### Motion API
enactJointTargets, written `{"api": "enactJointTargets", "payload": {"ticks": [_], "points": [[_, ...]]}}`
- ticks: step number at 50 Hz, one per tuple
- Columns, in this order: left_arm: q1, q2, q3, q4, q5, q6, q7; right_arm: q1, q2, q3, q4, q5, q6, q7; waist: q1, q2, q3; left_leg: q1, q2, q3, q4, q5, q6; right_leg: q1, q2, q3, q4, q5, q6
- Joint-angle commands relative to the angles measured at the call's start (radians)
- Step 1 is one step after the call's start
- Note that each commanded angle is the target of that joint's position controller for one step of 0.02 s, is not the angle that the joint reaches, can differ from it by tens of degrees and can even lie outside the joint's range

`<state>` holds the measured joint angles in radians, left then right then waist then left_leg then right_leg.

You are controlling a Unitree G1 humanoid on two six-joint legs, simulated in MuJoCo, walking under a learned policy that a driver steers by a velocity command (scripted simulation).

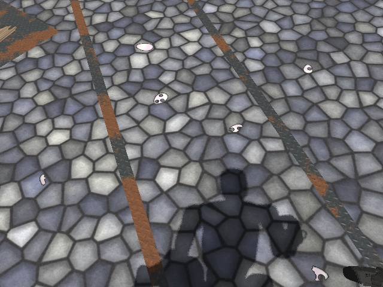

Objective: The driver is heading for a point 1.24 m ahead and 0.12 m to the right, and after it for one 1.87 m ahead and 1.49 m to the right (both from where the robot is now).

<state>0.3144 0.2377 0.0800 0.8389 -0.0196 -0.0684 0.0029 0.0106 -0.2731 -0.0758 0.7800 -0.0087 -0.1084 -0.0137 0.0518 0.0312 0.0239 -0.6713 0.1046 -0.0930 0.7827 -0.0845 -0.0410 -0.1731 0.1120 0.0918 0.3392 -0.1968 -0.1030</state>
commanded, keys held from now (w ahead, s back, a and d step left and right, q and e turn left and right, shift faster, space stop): w+e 0.40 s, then w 0.20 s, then w+q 0.40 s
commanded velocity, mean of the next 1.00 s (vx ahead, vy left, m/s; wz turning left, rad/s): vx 0.50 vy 0.00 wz -0.24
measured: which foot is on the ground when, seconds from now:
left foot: up 0.00-0.18, down 0.20-0.72, up 0.74-1.00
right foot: down 0.00-0.20, up 0.22-0.68, down 0.70-1.00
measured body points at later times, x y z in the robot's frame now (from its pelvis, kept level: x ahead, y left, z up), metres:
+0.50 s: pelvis +0.28 +0.04 +0.00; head +0.31 +0.03 +0.45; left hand +0.53 +0.24 -0.09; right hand +0.22 -0.24 -0.12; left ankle +0.27 +0.15 -0.75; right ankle +0.34 -0.16 -0.67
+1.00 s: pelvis +0.51 -0.10 +0.00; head +0.53 -0.11 +0.45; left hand +0.63 +0.17 -0.12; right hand +0.59 -0.39 -0.12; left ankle +0.67 +0.05 -0.67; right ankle +0.45 -0.18 -0.75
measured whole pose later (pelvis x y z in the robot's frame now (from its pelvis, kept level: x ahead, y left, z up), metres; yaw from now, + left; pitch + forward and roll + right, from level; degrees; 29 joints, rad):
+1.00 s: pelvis +0.51 -0.10 +0.00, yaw -12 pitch +1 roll -2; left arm 0.33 0.26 0.08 0.81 0.02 -0.10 0.00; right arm 0.17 -0.30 -0.07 0.82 0.03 -0.03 0.01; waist 0.04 0.05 0.01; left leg -0.72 0.12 -0.07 0.98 -0.08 -0.02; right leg -0.08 0.01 -0.18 0.27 -0.21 -0.03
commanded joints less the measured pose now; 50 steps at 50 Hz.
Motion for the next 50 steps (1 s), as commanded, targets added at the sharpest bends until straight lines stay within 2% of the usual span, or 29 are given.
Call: {"api": "enactJointTargets", "payload": {"ticks": [1,4,6,8,9,10,11,12,13,14,15,16,18,21,26,29,31,33,34,35,36,37,38,39,40,41,44,47,50], "points": [[0.010,0.173,0.041,-0.066,-0.004,-0.007,0.012,-0.095,-0.038,0.000,-0.077,0.008,-0.011,0.009,0.011,-0.115,-0.024,0.124,-0.081,0.065,-0.195,0.168,-0.006,-0.078,-0.191,0.153,-0.091,0.198,-0.120],[0.049,0.167,0.040,-0.058,-0.009,0.002,0.013,-0.137,-0.066,-0.004,-0.105,0.018,-0.022,0.023,0.028,-0.132,-0.027,0.140,-0.100,0.041,-0.275,0.155,0.008,-0.006,-0.224,0.229,-0.028,0.146,-0.109],[0.051,0.168,0.041,-0.063,-0.007,0.009,0.019,-0.126,-0.093,-0.011,-0.112,0.020,-0.036,0.032,0.014,-0.145,-0.032,0.163,-0.107,0.028,-0.314,0.084,0.026,0.054,-0.248,0.292,0.031,0.138,-0.100],[0.021,0.166,0.040,-0.082,-0.003,0.016,0.023,-0.027,-0.118,-0.023,-0.091,0.019,-0.049,0.034,-0.046,-0.176,-0.059,0.291,-0.117,0.047,-0.357,0.035,0.061,0.062,-0.236,0.319,0.114,0.210,-0.077],[-0.001,0.135,0.029,-0.099,0.001,0.014,0.021,0.087,-0.152,-0.039,-0.066,0.007,-0.055,0.029,-0.103,-0.165,-0.134,0.475,-0.080,0.027,-0.353,0.047,0.097,0.016,-0.185,0.283,0.243,0.269,-0.046],[-0.010,0.085,0.008,-0.127,0.018,0.010,0.016,0.260,-0.211,-0.054,-0.050,-0.008,-0.053,0.021,-0.172,-0.061,-0.281,0.750,0.092,-0.138,-0.324,0.006,0.161,-0.128,-0.118,0.193,0.526,0.125,-0.005],[0.159,0.025,-0.010,-0.152,-0.014,-0.001,0.013,0.346,-0.282,-0.071,-0.012,-0.017,-0.039,0.025,-0.092,0.314,-0.404,1.070,0.324,-0.628,-0.417,-0.169,0.338,-0.495,0.008,0.088,0.844,-0.395,0.060],[0.156,0.139,0.005,-0.123,-0.031,-0.001,0.017,0.324,-0.179,-0.050,-0.030,0.008,-0.033,0.028,-0.115,0.219,-0.343,1.041,0.333,-0.708,-0.461,-0.399,0.324,-0.628,-0.083,0.112,0.983,-0.383,0.069],[0.038,0.197,0.020,-0.138,-0.022,0.006,0.016,0.274,-0.109,-0.031,-0.047,0.013,-0.024,0.022,-0.144,0.106,-0.205,0.909,0.283,-0.530,-0.476,-0.395,0.271,-0.661,-0.119,0.089,1.011,-0.284,0.074],[-0.021,0.189,0.022,-0.153,-0.009,0.011,0.017,0.220,-0.097,-0.022,-0.053,0.004,-0.014,0.021,-0.125,0.030,-0.124,0.764,0.238,-0.393,-0.495,-0.277,0.240,-0.623,-0.156,0.055,0.991,-0.207,0.079],[-0.055,0.174,0.024,-0.168,0.003,0.011,0.014,0.189,-0.080,-0.015,-0.046,-0.001,-0.009,0.021,-0.104,0.027,-0.065,0.656,0.199,-0.301,-0.519,-0.174,0.230,-0.596,-0.184,0.052,0.939,-0.160,0.079],[-0.047,0.155,0.025,-0.175,-0.002,0.016,0.007,0.177,-0.070,-0.010,-0.041,-0.008,-0.009,0.020,-0.078,0.050,-0.046,0.589,0.168,-0.222,-0.545,-0.112,0.217,-0.550,-0.210,0.048,0.906,-0.135,0.075],[-0.037,0.112,0.018,-0.187,-0.014,0.028,0.001,0.183,-0.075,-0.014,-0.026,0.000,-0.016,0.022,-0.064,0.074,-0.038,0.545,0.151,-0.125,-0.590,-0.042,0.226,-0.529,-0.230,0.022,0.855,-0.120,0.078],[-0.085,0.091,0.009,-0.223,-0.004,0.036,0.000,0.209,-0.119,-0.028,-0.005,0.003,-0.023,0.020,-0.066,0.039,-0.030,0.552,0.168,-0.037,-0.624,0.084,0.252,-0.573,-0.243,0.021,0.750,-0.040,0.095],[-0.210,0.062,-0.013,-0.248,0.002,0.016,-0.022,0.245,-0.148,-0.029,0.024,0.016,-0.007,0.021,-0.102,0.025,-0.003,0.565,0.119,0.119,-0.632,0.150,0.223,-0.501,-0.211,-0.044,0.436,0.184,0.088],[-0.308,0.060,-0.021,-0.281,-0.002,0.007,-0.039,0.309,-0.177,-0.032,0.052,0.032,0.008,0.022,-0.135,0.031,0.027,0.618,0.143,0.127,-0.619,0.138,0.218,-0.471,-0.190,-0.096,0.317,0.175,0.077],[-0.342,0.075,-0.018,-0.301,-0.003,0.004,-0.046,0.338,-0.191,-0.033,0.074,0.042,0.022,0.024,-0.132,0.049,0.040,0.677,0.175,0.107,-0.584,0.198,0.211,-0.459,-0.176,-0.111,0.262,0.095,0.056],[-0.280,0.113,-0.001,-0.294,0.002,-0.003,-0.046,0.332,-0.211,-0.033,0.087,0.050,0.036,0.021,-0.069,0.078,0.004,0.701,0.177,0.103,-0.476,0.423,0.193,-0.325,-0.131,-0.139,0.192,0.031,0.024],[-0.145,0.150,0.022,-0.253,0.007,-0.006,-0.042,0.320,-0.208,-0.027,0.092,0.054,0.040,0.019,0.012,0.069,-0.073,0.665,0.140,0.139,-0.326,0.550,0.169,-0.120,-0.098,-0.163,0.128,0.092,-0.003],[0.017,0.213,0.050,-0.208,0.017,-0.004,-0.029,0.322,-0.174,-0.012,0.085,0.044,0.035,0.017,0.083,0.051,-0.188,0.509,0.093,0.166,-0.114,0.455,0.130,0.170,-0.156,-0.100,0.171,0.149,-0.036],[0.153,0.331,0.074,-0.194,0.042,0.002,-0.010,0.377,-0.061,0.027,0.042,0.012,0.017,0.026,0.085,-0.174,-0.361,0.121,-0.035,0.186,0.296,-0.058,0.060,0.575,-0.460,0.302,0.187,0.153,-0.166],[0.168,0.296,0.060,-0.194,0.038,0.002,-0.011,0.392,-0.069,0.029,0.054,0.032,-0.004,0.029,0.083,-0.253,-0.487,-0.022,-0.112,0.017,0.496,-0.516,0.052,0.606,-0.576,0.609,0.035,0.097,-0.243],[0.119,0.229,0.038,-0.189,0.033,-0.001,-0.015,0.315,-0.158,-0.001,0.039,0.065,-0.007,0.031,0.087,-0.166,-0.330,-0.110,-0.059,-0.025,0.562,-0.466,0.059,0.487,-0.528,0.456,0.016,0.075,-0.192],[0.057,0.185,0.024,-0.183,0.022,-0.004,-0.017,0.263,-0.150,0.000,0.021,0.064,-0.002,0.030,0.053,-0.156,-0.211,-0.125,-0.014,0.007,0.527,-0.383,0.062,0.349,-0.482,0.303,-0.005,0.086,-0.153],[-0.011,0.143,0.012,-0.179,0.018,-0.009,-0.022,0.245,-0.137,-0.002,0.024,0.048,0.009,0.026,0.015,-0.127,-0.136,-0.090,0.019,0.017,0.472,-0.311,0.056,0.216,-0.434,0.203,-0.047,0.092,-0.127],[-0.061,0.114,0.005,-0.178,0.020,-0.018,-0.025,0.263,-0.131,-0.009,0.031,0.040,0.026,0.022,-0.023,-0.155,-0.091,-0.029,0.044,0.009,0.429,-0.251,0.051,0.111,-0.400,0.125,-0.095,0.094,-0.107],[-0.111,0.113,0.013,-0.154,0.034,-0.046,-0.021,0.299,-0.072,-0.003,0.040,0.043,0.067,0.018,-0.076,-0.135,-0.043,0.036,0.051,0.002,0.397,-0.149,0.031,-0.013,-0.386,-0.001,-0.193,0.153,-0.105],[-0.088,0.126,0.021,-0.120,0.042,-0.052,-0.004,0.238,-0.062,-0.004,0.014,0.036,0.073,0.017,-0.071,-0.104,-0.006,-0.039,0.045,-0.021,0.290,-0.028,0.020,0.015,-0.379,-0.109,-0.211,0.218,-0.094],[-0.073,0.151,0.029,-0.101,0.037,-0.048,0.008,0.155,-0.042,0.005,-0.013,0.029,0.067,0.036,-0.047,-0.092,0.020,-0.027,0.031,0.017,0.098,0.115,0.029,0.043,-0.364,-0.200,-0.218,0.226,-0.069]]}}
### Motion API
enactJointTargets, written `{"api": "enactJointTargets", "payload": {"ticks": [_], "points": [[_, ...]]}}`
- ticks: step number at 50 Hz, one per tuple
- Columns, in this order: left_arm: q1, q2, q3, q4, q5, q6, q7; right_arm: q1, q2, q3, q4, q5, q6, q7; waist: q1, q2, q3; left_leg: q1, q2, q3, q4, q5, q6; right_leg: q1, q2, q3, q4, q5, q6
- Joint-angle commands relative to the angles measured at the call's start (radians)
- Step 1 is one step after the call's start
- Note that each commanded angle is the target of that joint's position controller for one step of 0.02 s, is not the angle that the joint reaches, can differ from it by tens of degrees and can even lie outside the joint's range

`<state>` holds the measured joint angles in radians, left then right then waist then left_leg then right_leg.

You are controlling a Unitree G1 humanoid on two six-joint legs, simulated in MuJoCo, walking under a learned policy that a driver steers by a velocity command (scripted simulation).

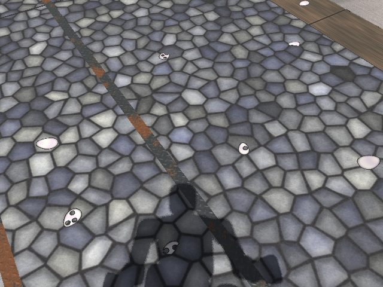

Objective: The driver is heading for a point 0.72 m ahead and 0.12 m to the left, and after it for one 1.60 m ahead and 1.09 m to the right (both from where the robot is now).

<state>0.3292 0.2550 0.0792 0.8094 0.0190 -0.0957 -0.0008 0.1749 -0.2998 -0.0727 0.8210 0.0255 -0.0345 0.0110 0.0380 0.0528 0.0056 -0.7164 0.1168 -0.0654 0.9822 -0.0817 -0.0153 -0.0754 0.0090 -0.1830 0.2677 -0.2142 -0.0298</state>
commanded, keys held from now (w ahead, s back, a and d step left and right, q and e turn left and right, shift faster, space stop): w+q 0.44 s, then w+e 0.36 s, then e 0.20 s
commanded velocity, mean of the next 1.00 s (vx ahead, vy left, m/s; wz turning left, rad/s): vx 0.47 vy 0.00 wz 0.14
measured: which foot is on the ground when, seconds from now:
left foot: up 0.00-0.20, down 0.22-0.78, up 0.80-1.00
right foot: down 0.00-0.24, up 0.26-0.74, down 0.76-1.00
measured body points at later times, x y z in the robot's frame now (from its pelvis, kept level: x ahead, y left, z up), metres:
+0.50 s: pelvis +0.27 +0.09 +0.00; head +0.30 +0.11 +0.45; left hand +0.38 +0.39 -0.09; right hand +0.42 -0.16 -0.11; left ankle +0.24 +0.15 -0.75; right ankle +0.44 -0.07 -0.67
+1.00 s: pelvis +0.56 +0.09 +0.00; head +0.61 +0.08 +0.44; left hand +0.61 +0.38 -0.11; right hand +0.77 -0.15 -0.10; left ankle +0.61 +0.27 -0.67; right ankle +0.60 +0.03 -0.75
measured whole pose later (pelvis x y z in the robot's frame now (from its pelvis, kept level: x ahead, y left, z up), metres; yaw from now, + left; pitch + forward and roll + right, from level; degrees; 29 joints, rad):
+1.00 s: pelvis +0.56 +0.09 +0.00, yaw +7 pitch +3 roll +1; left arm 0.27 0.28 0.06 0.73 0.00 -0.05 -0.01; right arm 0.13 -0.30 -0.04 0.66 -0.02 -0.07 -0.02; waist 0.03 0.03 0.06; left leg -0.65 0.05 -0.08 1.00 -0.31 -0.06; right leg -0.28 0.12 0.07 0.39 -0.14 -0.10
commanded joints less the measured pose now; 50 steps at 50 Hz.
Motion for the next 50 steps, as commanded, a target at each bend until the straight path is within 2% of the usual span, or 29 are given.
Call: {"api": "enactJointTargets", "payload": {"ticks": [1,4,7,9,10,11,12,13,14,15,16,17,18,21,26,29,32,35,36,37,38,39,40,41,42,43,44,46,50], "points": [[-0.075,0.145,0.033,-0.065,-0.005,-0.018,0.015,-0.048,-0.008,0.007,-0.067,-0.007,-0.008,0.018,-0.018,-0.105,0.051,0.023,0.014,0.012,-0.153,0.136,0.009,-0.043,-0.267,0.055,-0.149,0.240,-0.139],[-0.030,0.171,0.044,-0.039,-0.019,-0.003,0.021,-0.138,-0.005,0.013,-0.111,-0.008,-0.008,0.037,0.017,-0.092,0.086,0.001,0.006,0.054,-0.257,0.111,0.036,0.045,-0.299,0.019,-0.130,0.248,-0.129],[-0.018,0.194,0.054,-0.022,-0.036,0.019,0.023,-0.173,-0.023,0.009,-0.149,-0.007,-0.007,0.053,0.014,-0.103,0.090,0.005,-0.018,0.102,-0.311,-0.011,0.077,0.143,-0.326,-0.008,-0.053,0.375,-0.107],[-0.038,0.226,0.061,-0.025,-0.043,0.034,0.028,-0.110,-0.057,-0.009,-0.154,-0.004,-0.003,0.055,-0.035,-0.137,0.025,0.139,-0.089,0.169,-0.314,-0.116,0.118,0.168,-0.320,-0.036,0.095,0.727,-0.082],[-0.056,0.236,0.062,-0.028,-0.047,0.044,0.029,0.004,-0.093,-0.031,-0.131,0.000,-0.002,0.053,-0.104,-0.135,-0.040,0.292,-0.142,0.200,-0.345,-0.124,0.146,0.147,-0.295,-0.060,0.260,0.858,-0.060],[-0.053,0.220,0.053,-0.031,-0.048,0.047,0.031,0.167,-0.159,-0.068,-0.088,0.003,0.000,0.039,-0.184,-0.105,-0.130,0.551,-0.190,0.190,-0.401,-0.063,0.183,0.039,-0.247,-0.083,0.495,0.806,-0.020],[-0.024,0.135,0.023,-0.058,-0.008,0.035,0.031,0.264,-0.270,-0.097,-0.070,0.004,0.009,0.016,-0.179,0.100,-0.199,0.820,0.008,-0.132,-0.419,0.018,0.252,-0.251,-0.179,-0.078,0.838,0.231,0.035],[0.034,0.050,-0.007,-0.110,-0.010,-0.002,0.021,0.207,-0.321,-0.095,-0.109,-0.001,-0.006,0.022,-0.080,0.249,-0.356,1.081,0.206,-0.736,-0.615,-0.222,0.462,-0.608,0.038,0.138,1.140,-0.392,0.083],[-0.097,0.150,0.009,-0.123,-0.051,-0.036,0.007,0.227,-0.228,-0.069,-0.120,-0.004,-0.017,0.033,-0.161,0.076,-0.349,1.083,0.213,-0.736,-0.708,-0.268,0.411,-0.722,-0.009,0.283,1.175,-0.348,0.054],[-0.154,0.155,0.009,-0.142,-0.071,-0.051,0.002,0.204,-0.182,-0.057,-0.112,-0.006,-0.028,0.031,-0.150,0.050,-0.222,0.984,0.185,-0.593,-0.698,-0.222,0.373,-0.773,-0.047,0.270,1.131,-0.269,0.027],[-0.157,0.142,0.006,-0.132,-0.050,-0.055,0.011,0.137,-0.149,-0.047,-0.123,-0.003,-0.033,0.030,-0.101,-0.043,-0.135,0.824,0.141,-0.472,-0.689,-0.118,0.338,-0.727,-0.095,0.270,1.042,-0.192,0.019],[-0.151,0.156,0.016,-0.122,-0.023,-0.049,0.018,0.075,-0.110,-0.035,-0.137,-0.008,-0.034,0.024,-0.062,-0.037,-0.098,0.696,0.104,-0.380,-0.694,-0.017,0.318,-0.649,-0.125,0.272,0.955,-0.148,0.023],[-0.132,0.161,0.021,-0.119,-0.016,-0.035,0.016,0.045,-0.098,-0.029,-0.156,-0.020,-0.033,0.019,-0.034,-0.014,-0.082,0.613,0.081,-0.339,-0.714,0.045,0.314,-0.585,-0.139,0.276,0.923,-0.119,0.027],[-0.139,0.126,0.015,-0.130,-0.005,-0.006,0.016,0.056,-0.123,-0.036,-0.163,-0.016,-0.039,0.002,-0.018,-0.023,-0.060,0.515,0.048,-0.257,-0.749,0.183,0.321,-0.550,-0.127,0.248,0.793,-0.057,0.065],[-0.272,0.071,-0.015,-0.145,-0.014,-0.006,-0.004,0.112,-0.114,-0.028,-0.133,-0.014,-0.038,-0.018,-0.085,0.025,-0.026,0.507,-0.012,-0.094,-0.761,0.168,0.243,-0.510,-0.097,0.204,0.424,0.297,0.083],[-0.347,0.083,-0.019,-0.162,-0.032,-0.013,-0.021,0.162,-0.130,-0.026,-0.106,-0.017,-0.042,-0.012,-0.130,0.032,0.006,0.569,0.036,-0.108,-0.770,0.075,0.234,-0.514,-0.085,0.193,0.328,0.376,0.055],[-0.390,0.101,-0.017,-0.190,-0.036,-0.018,-0.039,0.194,-0.141,-0.029,-0.078,-0.020,-0.037,-0.012,-0.143,0.021,0.043,0.723,0.101,-0.116,-0.736,0.139,0.224,-0.616,-0.078,0.196,0.282,0.279,0.006],[-0.339,0.116,-0.012,-0.192,-0.037,-0.020,-0.057,0.172,-0.157,-0.035,-0.070,-0.019,-0.024,-0.022,-0.102,0.035,0.023,0.805,0.121,-0.070,-0.653,0.395,0.191,-0.570,-0.043,0.174,0.262,0.145,-0.046],[-0.276,0.135,-0.001,-0.177,-0.036,-0.017,-0.056,0.153,-0.167,-0.038,-0.076,-0.020,-0.021,-0.025,-0.067,0.047,-0.025,0.807,0.108,-0.041,-0.583,0.581,0.176,-0.469,-0.006,0.146,0.266,0.115,-0.065],[-0.153,0.165,0.018,-0.144,-0.031,-0.015,-0.052,0.128,-0.164,-0.035,-0.084,-0.020,-0.014,-0.029,0.001,0.030,-0.100,0.782,0.068,0.008,-0.433,0.729,0.153,-0.295,0.037,0.115,0.239,0.146,-0.091],[-0.008,0.211,0.036,-0.116,-0.026,-0.010,-0.045,0.119,-0.145,-0.024,-0.101,-0.028,-0.014,-0.036,0.067,-0.012,-0.197,0.641,0.030,0.047,-0.210,0.633,0.117,-0.044,-0.024,0.218,0.255,0.205,-0.136],[0.083,0.309,0.059,-0.115,-0.020,-0.008,-0.041,0.220,-0.070,0.000,-0.136,-0.042,-0.033,-0.031,0.033,-0.229,-0.322,0.261,-0.126,0.091,0.188,0.162,0.035,0.320,-0.258,0.667,0.225,0.124,-0.300],[0.111,0.252,0.044,-0.098,-0.041,-0.004,-0.044,0.211,-0.062,0.013,-0.133,-0.039,-0.058,-0.019,0.043,-0.313,-0.372,0.033,-0.210,-0.020,0.344,-0.451,0.016,0.450,-0.337,0.986,0.062,-0.035,-0.362],[0.056,0.204,0.028,-0.115,-0.040,0.003,-0.038,0.128,-0.121,0.001,-0.158,-0.010,-0.079,-0.003,0.058,-0.228,-0.238,-0.066,-0.148,-0.073,0.398,-0.418,0.025,0.369,-0.321,0.886,0.044,-0.050,-0.314],[-0.013,0.186,0.022,-0.138,-0.029,0.010,-0.032,0.056,-0.124,0.004,-0.177,-0.004,-0.090,0.001,0.043,-0.132,-0.142,-0.055,-0.109,-0.054,0.357,-0.351,0.029,0.224,-0.287,0.750,0.049,0.104,-0.282],[-0.066,0.174,0.016,-0.152,-0.023,0.015,-0.030,0.020,-0.122,0.001,-0.186,-0.026,-0.093,-0.004,0.009,-0.053,-0.072,-0.020,-0.081,-0.033,0.286,-0.319,0.020,0.080,-0.253,0.647,0.052,0.330,-0.264],[-0.091,0.161,0.010,-0.165,-0.018,0.016,-0.027,0.023,-0.132,-0.009,-0.191,-0.044,-0.083,-0.011,-0.022,-0.040,-0.063,0.048,-0.057,-0.029,0.229,-0.305,0.009,-0.010,-0.225,0.574,0.051,0.515,-0.255],[-0.115,0.165,0.011,-0.168,-0.017,0.021,-0.019,0.068,-0.103,-0.005,-0.190,-0.047,-0.056,-0.022,-0.064,-0.083,-0.072,0.113,-0.054,-0.016,0.149,-0.300,-0.024,-0.102,-0.185,0.503,0.047,0.699,-0.257],[-0.099,0.216,0.029,-0.150,-0.033,0.044,0.007,0.039,-0.067,0.008,-0.193,-0.048,-0.025,-0.043,-0.062,-0.113,-0.113,0.159,-0.103,0.013,-0.063,-0.142,-0.071,-0.165,-0.120,0.416,0.073,0.766,-0.221]]}}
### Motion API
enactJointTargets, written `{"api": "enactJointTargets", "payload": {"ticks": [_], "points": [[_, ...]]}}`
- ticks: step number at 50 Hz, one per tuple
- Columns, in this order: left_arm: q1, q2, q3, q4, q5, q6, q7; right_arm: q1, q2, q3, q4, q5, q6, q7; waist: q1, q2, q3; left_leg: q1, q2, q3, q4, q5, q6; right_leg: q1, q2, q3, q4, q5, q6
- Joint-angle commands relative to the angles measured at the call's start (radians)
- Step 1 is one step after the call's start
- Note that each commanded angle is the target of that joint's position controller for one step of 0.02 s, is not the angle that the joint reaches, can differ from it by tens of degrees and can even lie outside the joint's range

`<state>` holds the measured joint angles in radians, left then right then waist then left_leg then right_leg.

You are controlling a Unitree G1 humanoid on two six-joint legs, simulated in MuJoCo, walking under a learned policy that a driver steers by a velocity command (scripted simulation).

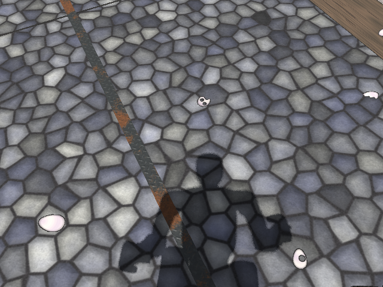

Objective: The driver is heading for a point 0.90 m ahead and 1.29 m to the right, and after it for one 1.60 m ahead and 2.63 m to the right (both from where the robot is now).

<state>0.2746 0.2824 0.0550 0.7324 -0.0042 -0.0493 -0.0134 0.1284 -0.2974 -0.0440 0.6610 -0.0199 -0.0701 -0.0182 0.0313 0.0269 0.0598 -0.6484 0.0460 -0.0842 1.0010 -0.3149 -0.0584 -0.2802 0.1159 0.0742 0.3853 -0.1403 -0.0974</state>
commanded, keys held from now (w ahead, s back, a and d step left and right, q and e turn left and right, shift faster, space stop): e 1.00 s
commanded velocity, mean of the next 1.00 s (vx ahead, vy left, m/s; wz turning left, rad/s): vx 0.05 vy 0.00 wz -0.57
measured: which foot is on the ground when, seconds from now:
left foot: up 0.00-0.22, down 0.24-0.64, up 0.66-1.00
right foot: down 0.00-0.24, up 0.26-0.62, down 0.64-1.00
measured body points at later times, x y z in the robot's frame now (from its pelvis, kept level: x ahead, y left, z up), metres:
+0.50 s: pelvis +0.12 +0.03 +0.00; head +0.17 +0.03 +0.44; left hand +0.35 +0.26 -0.11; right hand +0.19 -0.28 -0.10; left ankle +0.22 +0.13 -0.74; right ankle +0.07 -0.10 -0.68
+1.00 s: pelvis +0.11 -0.01 +0.00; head +0.13 -0.05 +0.45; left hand +0.40 +0.14 -0.08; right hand +0.10 -0.34 -0.11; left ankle +0.21 +0.11 -0.70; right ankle +0.08 -0.10 -0.74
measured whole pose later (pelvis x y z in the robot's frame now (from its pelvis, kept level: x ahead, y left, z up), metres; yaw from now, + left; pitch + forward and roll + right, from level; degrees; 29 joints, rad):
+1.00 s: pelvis +0.11 -0.01 +0.00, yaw -36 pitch +2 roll +2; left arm 0.20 0.30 0.07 0.61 -0.01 0.04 0.03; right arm 0.09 -0.30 -0.09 0.70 0.01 0.01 -0.02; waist 0.02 0.01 0.03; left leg -0.45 -0.03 -0.08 0.80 -0.36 -0.08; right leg -0.31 0.08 0.17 0.50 -0.21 -0.05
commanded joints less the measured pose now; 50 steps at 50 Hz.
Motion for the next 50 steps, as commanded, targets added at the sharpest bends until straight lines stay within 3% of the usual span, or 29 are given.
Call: {"api": "enactJointTargets", "payload": {"ticks": [1,4,7,9,11,12,13,14,15,16,17,19,22,27,29,31,32,33,34,35,36,37,38,40,45,50], "points": [[-0.038,0.186,0.054,-0.069,-0.017,0.009,0.027,0.061,-0.064,-0.019,-0.037,-0.001,0.013,-0.014,-0.046,-0.095,-0.181,0.112,-0.046,0.031,-0.138,0.153,-0.032,0.036,-0.209,0.152,-0.032,0.655,-0.130],[-0.012,0.177,0.054,-0.059,-0.024,0.042,0.048,-0.038,-0.058,-0.017,-0.058,0.010,0.015,-0.004,-0.008,-0.120,-0.186,0.124,-0.075,0.012,-0.283,0.251,-0.034,0.067,-0.196,0.195,0.003,0.517,-0.085],[0.000,0.174,0.056,-0.064,-0.018,0.064,0.057,-0.097,-0.073,-0.022,-0.073,0.013,0.007,0.008,0.011,-0.135,-0.171,0.114,-0.095,-0.019,-0.391,0.218,-0.023,0.135,-0.213,0.291,0.056,0.414,-0.076],[-0.021,0.169,0.056,-0.081,-0.015,0.070,0.058,-0.077,-0.093,-0.033,-0.068,0.012,-0.005,0.014,-0.006,-0.156,-0.160,0.154,-0.099,-0.035,-0.472,0.182,0.000,0.161,-0.216,0.360,0.101,0.361,-0.067],[-0.071,0.150,0.049,-0.107,-0.015,0.069,0.056,-0.012,-0.106,-0.043,-0.053,0.008,-0.021,0.012,-0.057,-0.159,-0.164,0.323,-0.062,-0.029,-0.635,0.357,0.045,0.119,-0.163,0.368,0.185,0.269,-0.026],[-0.060,0.102,0.033,-0.131,0.002,0.062,0.052,0.036,-0.168,-0.057,-0.056,-0.009,-0.022,0.000,-0.056,-0.056,-0.245,0.536,0.111,-0.152,-0.604,0.621,0.117,0.007,-0.099,0.295,0.355,0.082,0.020],[0.087,0.058,0.021,-0.126,0.000,0.055,0.050,0.049,-0.203,-0.061,-0.057,-0.035,-0.003,-0.008,0.014,0.213,-0.315,0.770,0.352,-0.421,-0.565,0.991,0.322,-0.230,0.054,0.158,0.582,-0.537,0.093],[0.134,0.152,0.035,-0.107,0.000,0.055,0.042,0.092,-0.153,-0.059,-0.042,-0.005,0.014,-0.007,0.000,0.233,-0.362,0.766,0.439,-0.555,-0.578,0.871,0.393,-0.308,-0.016,0.104,0.759,-0.607,0.134],[0.074,0.211,0.057,-0.093,-0.011,0.066,0.042,0.069,-0.103,-0.045,-0.058,0.005,0.021,-0.010,-0.028,0.125,-0.282,0.701,0.363,-0.438,-0.578,0.760,0.357,-0.336,-0.050,0.094,0.853,-0.527,0.164],[0.030,0.210,0.063,-0.091,-0.016,0.084,0.047,0.038,-0.083,-0.038,-0.063,0.002,0.032,-0.011,-0.028,0.067,-0.232,0.635,0.294,-0.322,-0.586,0.656,0.307,-0.350,-0.070,0.068,0.888,-0.453,0.183],[0.007,0.199,0.063,-0.097,-0.017,0.101,0.051,0.004,-0.077,-0.034,-0.070,0.005,0.041,-0.013,-0.026,0.058,-0.187,0.564,0.255,-0.258,-0.611,0.560,0.286,-0.351,-0.088,0.058,0.893,-0.405,0.193],[-0.001,0.142,0.049,-0.113,-0.021,0.114,0.047,-0.033,-0.100,-0.039,-0.067,-0.005,0.055,-0.018,-0.009,0.097,-0.131,0.441,0.184,-0.135,-0.668,0.465,0.266,-0.288,-0.102,0.001,0.822,-0.330,0.197],[-0.028,0.103,0.037,-0.135,-0.016,0.109,0.044,-0.025,-0.114,-0.050,-0.055,-0.006,0.064,-0.023,-0.026,0.141,-0.161,0.464,0.195,-0.067,-0.686,0.482,0.292,-0.248,-0.122,-0.044,0.685,-0.302,0.197],[-0.062,0.113,0.035,-0.160,-0.011,0.106,0.021,-0.036,-0.154,-0.068,-0.041,0.010,0.074,-0.018,-0.043,0.156,-0.193,0.459,0.242,-0.008,-0.690,0.393,0.292,-0.114,-0.157,-0.084,0.457,-0.233,0.157],[-0.052,0.124,0.042,-0.163,-0.010,0.108,0.011,-0.035,-0.164,-0.071,-0.031,0.020,0.076,-0.014,-0.034,0.157,-0.184,0.456,0.254,0.005,-0.671,0.337,0.272,-0.067,-0.149,-0.106,0.358,-0.204,0.128],[0.011,0.122,0.052,-0.140,-0.007,0.108,0.005,-0.041,-0.156,-0.071,-0.020,0.038,0.079,-0.014,0.003,0.134,-0.179,0.409,0.232,0.052,-0.596,0.248,0.211,0.052,-0.114,-0.142,0.175,-0.094,0.078],[0.044,0.143,0.063,-0.131,-0.002,0.107,0.009,0.000,-0.126,-0.066,0.002,0.040,0.082,-0.012,0.008,0.072,-0.155,0.328,0.193,0.106,-0.500,0.142,0.140,0.132,-0.116,-0.092,0.079,-0.030,0.040],[0.056,0.244,0.087,-0.146,0.000,0.105,0.025,0.030,-0.061,-0.050,-0.006,0.009,0.084,-0.005,-0.024,-0.211,-0.120,0.106,0.071,0.231,-0.212,-0.119,0.024,0.234,-0.343,0.244,-0.039,0.174,-0.054],[0.026,0.321,0.096,-0.182,0.028,0.091,0.024,-0.052,-0.076,-0.053,-0.068,-0.005,0.076,-0.013,0.001,-0.337,-0.100,-0.071,-0.057,0.135,0.000,-0.354,-0.014,0.168,-0.513,0.486,-0.071,0.300,-0.240],[0.024,0.275,0.086,-0.181,0.047,0.070,0.020,-0.111,-0.111,-0.064,-0.074,0.006,0.072,-0.020,0.038,-0.242,-0.122,-0.069,-0.039,0.036,0.117,-0.316,0.000,0.132,-0.476,0.454,-0.096,0.189,-0.246],[-0.024,0.241,0.074,-0.176,0.039,0.056,0.021,-0.093,-0.123,-0.072,-0.062,0.018,0.075,-0.023,0.000,-0.206,-0.099,-0.068,-0.023,0.013,0.139,-0.217,0.016,0.117,-0.414,0.370,-0.087,0.128,-0.183],[-0.078,0.210,0.067,-0.181,0.016,0.054,0.026,-0.057,-0.121,-0.077,-0.032,0.013,0.080,-0.031,-0.026,-0.162,-0.102,-0.061,-0.013,0.008,0.131,-0.142,0.014,0.119,-0.363,0.313,-0.070,0.089,-0.127],[-0.106,0.185,0.056,-0.187,0.001,0.055,0.031,-0.039,-0.125,-0.080,-0.022,0.005,0.083,-0.035,-0.035,-0.172,-0.106,-0.043,-0.016,0.011,0.137,-0.096,0.003,0.111,-0.341,0.283,-0.059,0.138,-0.109],[-0.103,0.164,0.045,-0.189,0.004,0.061,0.042,-0.021,-0.108,-0.078,-0.019,0.009,0.079,-0.027,-0.046,-0.170,-0.139,0.013,-0.040,0.020,0.165,-0.041,-0.013,0.104,-0.308,0.253,-0.043,0.230,-0.111],[-0.061,0.187,0.058,-0.181,-0.002,0.072,0.056,-0.077,-0.072,-0.060,-0.034,0.020,0.068,-0.015,-0.012,-0.172,-0.149,0.041,-0.061,0.006,-0.088,-0.016,-0.031,0.182,-0.291,0.298,-0.009,0.209,-0.117],[-0.083,0.206,0.068,-0.193,-0.002,0.085,0.045,-0.075,-0.082,-0.059,-0.035,0.030,0.055,0.005,-0.003,-0.193,-0.146,0.180,-0.091,-0.005,-0.265,-0.070,-0.018,0.127,-0.286,0.406,0.009,0.202,-0.132]]}}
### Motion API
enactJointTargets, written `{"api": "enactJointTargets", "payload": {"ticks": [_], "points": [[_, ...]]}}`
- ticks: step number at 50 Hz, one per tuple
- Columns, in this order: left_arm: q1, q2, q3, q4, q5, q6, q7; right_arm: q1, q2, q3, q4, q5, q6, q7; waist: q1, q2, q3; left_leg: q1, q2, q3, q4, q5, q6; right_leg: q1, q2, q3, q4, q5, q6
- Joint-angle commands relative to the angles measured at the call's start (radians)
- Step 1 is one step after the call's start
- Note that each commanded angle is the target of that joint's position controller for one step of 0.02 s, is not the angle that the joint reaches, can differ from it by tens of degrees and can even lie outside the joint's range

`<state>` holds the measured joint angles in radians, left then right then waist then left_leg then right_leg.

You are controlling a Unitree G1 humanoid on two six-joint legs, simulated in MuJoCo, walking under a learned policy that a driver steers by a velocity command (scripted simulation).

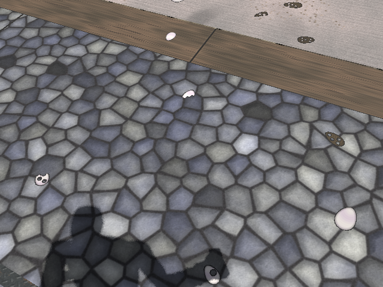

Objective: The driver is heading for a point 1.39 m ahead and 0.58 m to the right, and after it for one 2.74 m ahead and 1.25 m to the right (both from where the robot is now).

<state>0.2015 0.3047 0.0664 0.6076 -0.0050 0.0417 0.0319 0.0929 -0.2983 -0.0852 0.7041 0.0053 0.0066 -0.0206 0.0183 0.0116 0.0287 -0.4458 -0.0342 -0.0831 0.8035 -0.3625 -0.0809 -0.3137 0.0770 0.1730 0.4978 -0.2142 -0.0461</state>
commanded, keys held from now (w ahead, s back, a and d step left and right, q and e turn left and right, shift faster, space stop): e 0.24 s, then w+e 0.08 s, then w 0.06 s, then no key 0.46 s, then w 0.16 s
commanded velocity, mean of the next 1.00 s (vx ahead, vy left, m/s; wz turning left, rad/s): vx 0.09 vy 0.00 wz -0.33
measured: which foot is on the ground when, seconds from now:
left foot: up 0.00-0.10, down 0.12-0.54, up 0.56-0.84, down 0.86-1.00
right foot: down 0.00-0.12, up 0.14-0.52, down 0.54-1.00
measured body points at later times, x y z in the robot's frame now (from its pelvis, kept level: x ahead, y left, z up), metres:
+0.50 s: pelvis +0.01 +0.00 +0.00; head +0.04 -0.01 +0.45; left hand +0.25 +0.21 -0.09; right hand +0.03 -0.30 -0.11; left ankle +0.01 +0.14 -0.74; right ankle -0.01 -0.13 -0.72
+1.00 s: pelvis +0.07 -0.05 -0.01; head +0.07 -0.04 +0.44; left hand +0.27 +0.15 -0.12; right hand +0.09 -0.34 -0.12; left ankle +0.10 +0.08 -0.74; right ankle +0.00 -0.13 -0.74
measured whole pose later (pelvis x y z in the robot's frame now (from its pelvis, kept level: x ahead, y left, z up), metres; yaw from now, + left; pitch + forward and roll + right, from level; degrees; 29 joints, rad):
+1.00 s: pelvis +0.07 -0.05 -0.01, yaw -18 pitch +0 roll +0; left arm 0.21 0.24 0.03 0.75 0.00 -0.01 0.00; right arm 0.23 -0.27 -0.04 0.78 0.01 -0.02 -0.01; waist 0.00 -0.01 -0.01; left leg -0.26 0.03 0.00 0.59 -0.34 0.00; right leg -0.20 0.05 0.02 0.57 -0.39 -0.06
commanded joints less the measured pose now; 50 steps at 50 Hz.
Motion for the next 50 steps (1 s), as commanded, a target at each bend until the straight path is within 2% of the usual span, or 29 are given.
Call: {"api": "enactJointTargets", "payload": {"ticks": [1,5,6,7,8,9,11,12,15,18,21,23,25,26,27,28,29,30,31,33,35,40,42,43,44,45,46,47,50], "points": [[-0.018,0.184,0.057,-0.070,-0.004,-0.004,-0.003,-0.034,-0.084,-0.019,-0.078,0.006,-0.026,0.011,0.009,-0.180,-0.117,0.000,-0.015,-0.007,-0.102,-0.027,0.009,0.163,-0.243,0.329,-0.096,0.296,-0.182],[-0.076,0.172,0.056,-0.081,-0.029,0.006,-0.003,0.050,-0.089,-0.028,-0.053,0.004,-0.041,0.023,-0.046,-0.166,-0.132,0.195,-0.011,0.012,-0.424,0.172,0.047,0.126,-0.179,0.354,-0.030,0.279,-0.121],[-0.053,0.142,0.049,-0.083,-0.025,0.005,0.001,0.077,-0.129,-0.040,-0.048,-0.006,-0.040,0.019,-0.039,-0.107,-0.154,0.320,0.093,-0.052,-0.457,0.269,0.086,0.036,-0.131,0.308,0.037,0.111,-0.070],[0.011,0.086,0.034,-0.085,-0.012,0.002,-0.003,0.047,-0.208,-0.052,-0.065,-0.025,-0.030,0.012,0.023,0.161,-0.151,0.411,0.307,-0.264,-0.469,0.474,0.195,-0.133,0.012,0.125,0.248,-0.252,-0.001],[0.002,0.162,0.060,-0.089,-0.012,-0.009,0.000,0.054,-0.200,-0.051,-0.066,-0.051,-0.031,0.016,-0.001,0.261,-0.108,0.347,0.441,-0.431,-0.499,0.574,0.354,-0.262,0.063,0.023,0.459,-0.464,0.054],[0.024,0.225,0.083,-0.067,-0.006,-0.011,-0.001,0.014,-0.155,-0.037,-0.083,-0.041,-0.035,0.013,0.013,0.167,-0.089,0.318,0.438,-0.366,-0.493,0.550,0.367,-0.272,-0.001,0.019,0.623,-0.403,0.085],[0.043,0.194,0.085,-0.026,-0.013,0.007,0.002,-0.047,-0.095,-0.020,-0.096,-0.016,-0.029,0.000,0.026,0.111,-0.059,0.309,0.308,-0.188,-0.470,0.447,0.282,-0.292,-0.019,-0.006,0.718,-0.284,0.121],[0.040,0.170,0.078,-0.026,-0.014,0.015,0.000,-0.047,-0.090,-0.015,-0.096,-0.008,-0.026,-0.005,0.014,0.117,-0.046,0.315,0.294,-0.148,-0.468,0.470,0.281,-0.315,-0.025,-0.019,0.752,-0.244,0.137],[-0.047,0.116,0.053,-0.069,-0.027,0.008,-0.014,0.060,-0.112,-0.020,-0.073,-0.011,-0.014,-0.022,-0.060,0.159,-0.048,0.394,0.268,-0.103,-0.556,0.109,0.281,-0.386,-0.069,-0.111,0.627,-0.149,0.146],[-0.100,0.090,0.035,-0.096,-0.013,-0.010,-0.026,0.126,-0.147,-0.029,-0.055,-0.007,-0.021,-0.020,-0.099,0.157,-0.057,0.440,0.305,-0.130,-0.596,-0.027,0.292,-0.363,-0.102,-0.125,0.477,-0.172,0.136],[-0.102,0.055,0.015,-0.093,-0.002,-0.028,-0.034,0.093,-0.165,-0.031,-0.050,0.000,-0.028,-0.001,-0.083,0.145,-0.018,0.338,0.292,-0.051,-0.597,0.090,0.290,-0.199,-0.103,-0.174,0.281,-0.196,0.103],[-0.080,0.064,0.016,-0.083,-0.001,-0.032,-0.037,0.099,-0.179,-0.032,-0.035,0.008,-0.028,0.013,-0.068,0.153,-0.021,0.306,0.292,-0.017,-0.553,0.274,0.294,-0.087,-0.079,-0.205,0.161,-0.161,0.087],[0.010,0.067,0.020,-0.049,-0.001,-0.031,-0.040,0.077,-0.172,-0.024,-0.025,0.030,-0.026,0.021,-0.008,0.143,-0.056,0.267,0.282,0.013,-0.465,0.364,0.257,0.091,-0.056,-0.222,-0.051,0.022,0.054],[0.051,0.084,0.027,-0.033,-0.002,-0.027,-0.037,0.099,-0.130,-0.007,-0.012,0.029,-0.030,0.025,0.012,0.111,-0.082,0.214,0.256,0.040,-0.403,0.347,0.206,0.224,-0.054,-0.202,-0.135,0.087,0.032],[0.094,0.126,0.035,-0.036,0.001,-0.025,-0.026,0.123,-0.065,0.019,-0.009,-0.001,-0.038,0.031,0.020,0.004,-0.146,0.130,0.194,0.108,-0.270,0.220,0.120,0.385,-0.171,-0.061,-0.140,0.286,0.010],[0.070,0.209,0.040,-0.064,0.018,-0.020,-0.012,0.142,0.004,0.049,-0.049,-0.048,-0.047,0.036,-0.026,-0.268,-0.191,-0.046,0.098,0.179,-0.055,-0.159,0.025,0.465,-0.400,0.208,-0.110,0.537,-0.127],[0.096,0.148,0.027,-0.049,0.027,-0.030,-0.019,0.089,-0.073,0.029,-0.049,-0.023,-0.039,0.026,0.036,-0.224,-0.186,-0.076,0.096,0.096,0.077,-0.294,-0.001,0.361,-0.449,0.265,-0.151,0.455,-0.257],[0.068,0.130,0.018,-0.039,0.025,-0.042,-0.026,0.087,-0.127,0.012,-0.043,-0.003,-0.030,0.022,0.025,-0.190,-0.127,-0.102,0.108,0.077,0.170,-0.276,-0.007,0.324,-0.407,0.211,-0.167,0.409,-0.253],[0.034,0.122,0.015,-0.030,0.020,-0.049,-0.028,0.096,-0.130,0.006,-0.027,-0.001,-0.023,0.019,0.012,-0.180,-0.104,-0.120,0.115,0.067,0.195,-0.236,-0.004,0.304,-0.360,0.154,-0.172,0.370,-0.217],[-0.043,0.097,0.003,-0.029,0.015,-0.056,-0.026,0.118,-0.125,0.003,-0.003,-0.009,-0.008,0.010,-0.022,-0.151,-0.068,-0.066,0.130,0.045,0.165,-0.119,-0.011,0.225,-0.315,0.073,-0.181,0.442,-0.174],[-0.084,0.065,-0.006,-0.021,0.024,-0.059,-0.022,0.157,-0.087,0.012,0.019,-0.009,-0.003,0.007,-0.052,-0.140,-0.090,0.042,0.119,0.061,0.096,-0.031,-0.019,0.170,-0.272,-0.008,-0.171,0.544,-0.167],[-0.078,0.064,-0.007,0.024,0.020,-0.052,-0.027,0.100,-0.066,0.026,0.006,-0.007,0.006,0.000,-0.023,-0.141,-0.091,0.159,0.097,0.076,-0.149,0.030,-0.003,0.160,-0.272,0.003,-0.142,0.503,-0.179],[-0.097,0.051,-0.014,0.043,0.008,-0.052,-0.031,0.113,-0.061,0.030,0.014,-0.012,0.005,-0.001,-0.050,-0.115,-0.079,0.249,0.091,0.080,-0.321,0.179,0.020,0.126,-0.255,0.010,-0.130,0.374,-0.149],[-0.067,0.046,-0.016,0.062,0.005,-0.055,-0.033,0.126,-0.072,0.031,0.018,-0.025,0.002,-0.001,-0.053,-0.085,-0.093,0.322,0.095,0.070,-0.377,0.295,0.036,0.098,-0.225,0.010,-0.146,0.165,-0.112],[-0.045,0.045,-0.017,0.075,0.017,-0.058,-0.034,0.128,-0.104,0.026,0.014,-0.024,0.001,-0.005,-0.038,-0.057,-0.084,0.364,0.122,0.041,-0.364,0.305,0.054,0.056,-0.184,0.006,-0.140,-0.077,-0.079],[-0.015,0.056,-0.011,0.071,0.022,-0.059,-0.037,0.116,-0.167,0.007,0.022,-0.006,0.000,-0.008,0.007,0.028,-0.051,0.339,0.110,0.068,-0.296,0.134,0.095,0.001,-0.122,-0.030,-0.147,-0.277,-0.064],[-0.043,0.075,-0.009,0.070,0.019,-0.058,-0.035,0.118,-0.144,0.005,0.023,0.007,-0.005,-0.003,-0.025,0.032,-0.004,0.235,0.093,0.055,-0.325,-0.113,0.134,0.002,-0.095,-0.057,-0.118,-0.398,-0.050],[-0.051,0.082,-0.004,0.067,0.007,-0.061,-0.032,0.108,-0.112,0.014,0.018,0.004,-0.017,-0.001,-0.024,0.030,0.052,0.163,0.097,0.031,-0.354,-0.207,0.147,-0.011,-0.097,-0.055,-0.093,-0.444,-0.055],[0.012,0.070,-0.002,0.074,-0.008,-0.085,-0.032,0.092,-0.063,0.030,0.003,0.012,-0.071,0.012,0.001,0.036,0.087,0.070,0.104,0.002,-0.323,-0.196,0.171,0.026,-0.130,0.000,-0.073,-0.442,-0.099]]}}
